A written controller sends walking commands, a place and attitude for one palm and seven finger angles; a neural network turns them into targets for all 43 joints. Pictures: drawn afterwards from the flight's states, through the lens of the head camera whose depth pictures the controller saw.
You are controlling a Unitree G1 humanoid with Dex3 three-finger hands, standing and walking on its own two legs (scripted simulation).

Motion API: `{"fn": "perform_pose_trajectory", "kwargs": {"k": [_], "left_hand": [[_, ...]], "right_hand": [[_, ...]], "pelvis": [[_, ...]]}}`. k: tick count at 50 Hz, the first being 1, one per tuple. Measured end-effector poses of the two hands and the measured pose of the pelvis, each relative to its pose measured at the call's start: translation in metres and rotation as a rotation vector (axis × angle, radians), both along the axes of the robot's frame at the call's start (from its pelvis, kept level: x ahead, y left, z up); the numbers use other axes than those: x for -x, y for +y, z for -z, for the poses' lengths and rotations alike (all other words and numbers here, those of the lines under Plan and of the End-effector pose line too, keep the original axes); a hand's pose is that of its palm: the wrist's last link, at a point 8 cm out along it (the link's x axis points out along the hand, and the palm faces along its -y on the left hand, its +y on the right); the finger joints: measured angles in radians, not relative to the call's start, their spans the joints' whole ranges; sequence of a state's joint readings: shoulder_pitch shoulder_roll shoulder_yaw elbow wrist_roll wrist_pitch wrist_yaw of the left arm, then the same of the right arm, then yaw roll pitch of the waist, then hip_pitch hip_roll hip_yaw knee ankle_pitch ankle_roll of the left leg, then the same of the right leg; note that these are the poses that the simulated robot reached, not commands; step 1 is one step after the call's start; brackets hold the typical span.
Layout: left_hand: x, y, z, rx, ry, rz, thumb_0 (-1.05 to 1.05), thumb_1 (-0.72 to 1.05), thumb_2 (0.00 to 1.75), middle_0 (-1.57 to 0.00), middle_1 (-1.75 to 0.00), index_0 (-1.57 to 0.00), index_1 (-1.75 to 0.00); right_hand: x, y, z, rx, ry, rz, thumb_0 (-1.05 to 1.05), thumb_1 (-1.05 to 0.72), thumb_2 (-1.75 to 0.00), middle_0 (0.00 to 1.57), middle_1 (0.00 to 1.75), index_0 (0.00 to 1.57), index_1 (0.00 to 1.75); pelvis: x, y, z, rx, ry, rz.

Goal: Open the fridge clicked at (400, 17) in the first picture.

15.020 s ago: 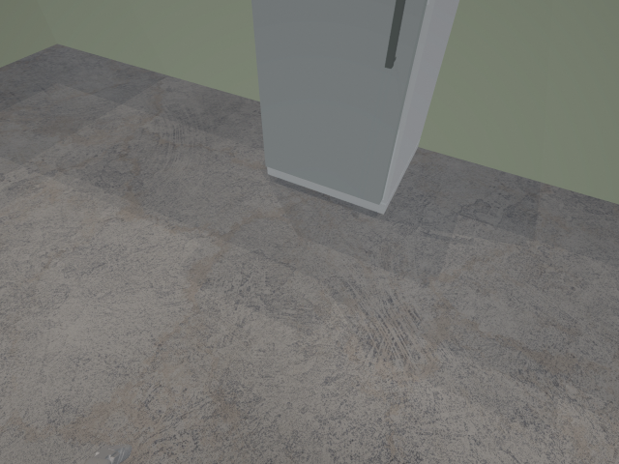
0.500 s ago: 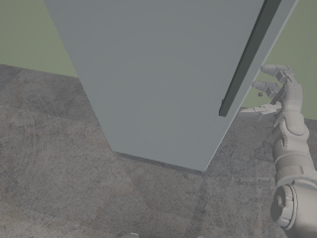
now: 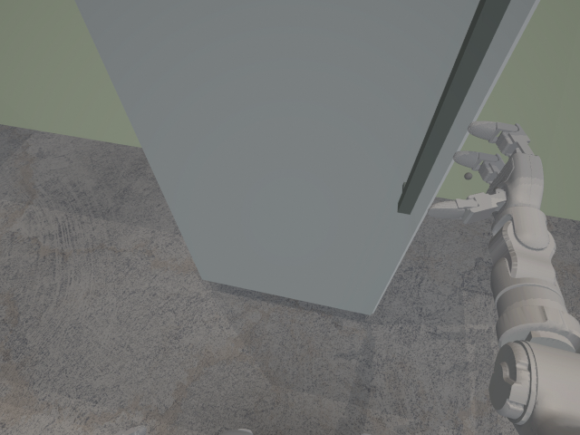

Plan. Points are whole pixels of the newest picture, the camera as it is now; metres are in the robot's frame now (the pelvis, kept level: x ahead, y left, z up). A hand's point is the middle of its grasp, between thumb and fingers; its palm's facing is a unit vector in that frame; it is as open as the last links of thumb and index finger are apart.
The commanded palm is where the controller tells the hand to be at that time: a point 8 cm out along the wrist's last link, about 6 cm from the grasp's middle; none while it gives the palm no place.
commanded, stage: feel for the door with the fingertips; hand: right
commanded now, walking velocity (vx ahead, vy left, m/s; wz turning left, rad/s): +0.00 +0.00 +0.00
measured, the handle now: (458, 72) +0.53 -0.12 +0.23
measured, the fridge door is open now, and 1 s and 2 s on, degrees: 0 0 0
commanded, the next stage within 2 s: slide the fingers in behind the handle in 0.84 s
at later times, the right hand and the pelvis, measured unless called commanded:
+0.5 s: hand (436, 173) +0.46 -0.13 +0.12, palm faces +0.05 +1.00 +0.00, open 14.0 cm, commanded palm +0.43 -0.19 +0.12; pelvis +0.00 +0.00 +0.00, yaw +0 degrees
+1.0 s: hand (449, 162) +0.48 -0.15 +0.12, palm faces +0.06 +1.00 +0.00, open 13.7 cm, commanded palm +0.46 -0.20 +0.12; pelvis -0.01 +0.00 +0.00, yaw -1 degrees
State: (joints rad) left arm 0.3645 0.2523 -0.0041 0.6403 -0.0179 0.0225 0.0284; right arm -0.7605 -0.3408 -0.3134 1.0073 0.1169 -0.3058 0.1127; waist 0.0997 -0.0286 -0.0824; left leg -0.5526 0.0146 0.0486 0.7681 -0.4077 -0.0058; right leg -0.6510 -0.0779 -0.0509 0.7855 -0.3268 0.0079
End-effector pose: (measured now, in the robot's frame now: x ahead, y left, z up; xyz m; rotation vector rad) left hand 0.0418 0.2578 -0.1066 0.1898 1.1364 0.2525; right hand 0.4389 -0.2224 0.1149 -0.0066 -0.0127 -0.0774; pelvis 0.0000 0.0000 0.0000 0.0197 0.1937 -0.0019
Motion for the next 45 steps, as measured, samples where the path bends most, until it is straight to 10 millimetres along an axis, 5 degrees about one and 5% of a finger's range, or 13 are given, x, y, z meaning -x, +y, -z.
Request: {"fn": "perform_pose_trajectory", "kwargs": {"k": [26, 45], "left_hand": [[0.001, -0.004, 0.004, 0.026, -0.014, 0.011, 0.01, 0.91, 0.90, -0.21, -0.30, -0.20, -0.30], [0.033, 0.006, 0.004, -0.006, 0.089, -0.017, 0.01, 0.91, 0.90, -0.21, -0.30, -0.20, -0.30]], "right_hand": [[0.000, 0.044, -0.002, -0.009, -0.007, -0.025, -0.02, 0.51, -0.30, 0.30, 1.20, 0.30, 1.20], [-0.016, 0.027, -0.004, -0.002, -0.005, -0.014, -0.01, 0.51, -0.30, 0.32, 1.23, 0.32, 1.21]], "pelvis": [[0.004, 0.001, 0.000, 0.005, -0.009, 0.001], [0.005, 0.002, 0.001, -0.001, 0.018, 0.007]]}}
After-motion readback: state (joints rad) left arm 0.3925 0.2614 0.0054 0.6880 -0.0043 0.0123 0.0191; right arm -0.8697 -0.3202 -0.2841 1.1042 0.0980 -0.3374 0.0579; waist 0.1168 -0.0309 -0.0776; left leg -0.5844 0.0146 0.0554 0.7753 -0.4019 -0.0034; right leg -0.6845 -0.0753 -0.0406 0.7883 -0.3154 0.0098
